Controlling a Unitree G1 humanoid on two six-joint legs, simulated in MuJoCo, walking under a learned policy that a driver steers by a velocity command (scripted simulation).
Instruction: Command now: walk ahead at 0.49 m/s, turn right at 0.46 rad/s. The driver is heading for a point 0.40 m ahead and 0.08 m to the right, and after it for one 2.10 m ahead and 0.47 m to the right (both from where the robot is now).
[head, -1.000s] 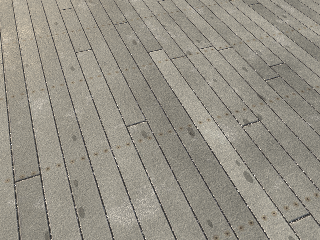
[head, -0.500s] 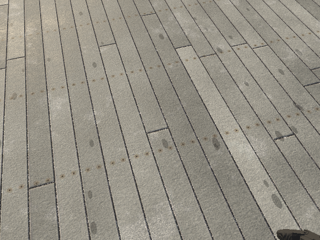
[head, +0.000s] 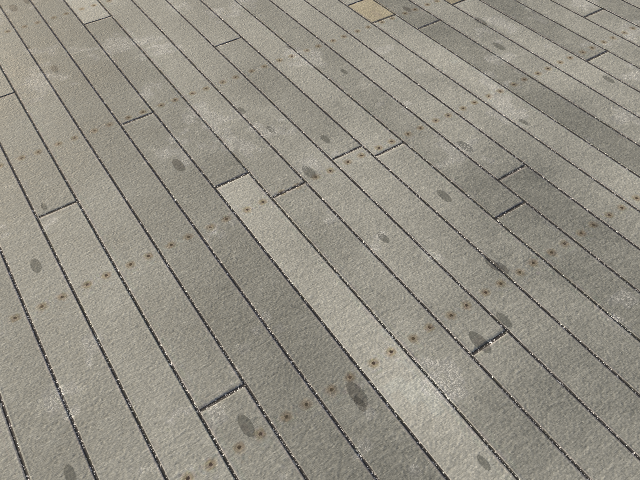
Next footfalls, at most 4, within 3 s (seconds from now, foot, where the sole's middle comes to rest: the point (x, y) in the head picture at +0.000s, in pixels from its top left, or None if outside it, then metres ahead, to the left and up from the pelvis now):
0.16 right None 0.28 -0.13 -0.78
0.60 left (322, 467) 0.53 0.01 -0.78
0.88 right None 0.37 -0.20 -0.78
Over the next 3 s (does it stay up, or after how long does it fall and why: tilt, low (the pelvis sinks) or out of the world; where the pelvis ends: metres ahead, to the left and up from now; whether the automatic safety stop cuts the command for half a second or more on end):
stays up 0.47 -0.08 -0.01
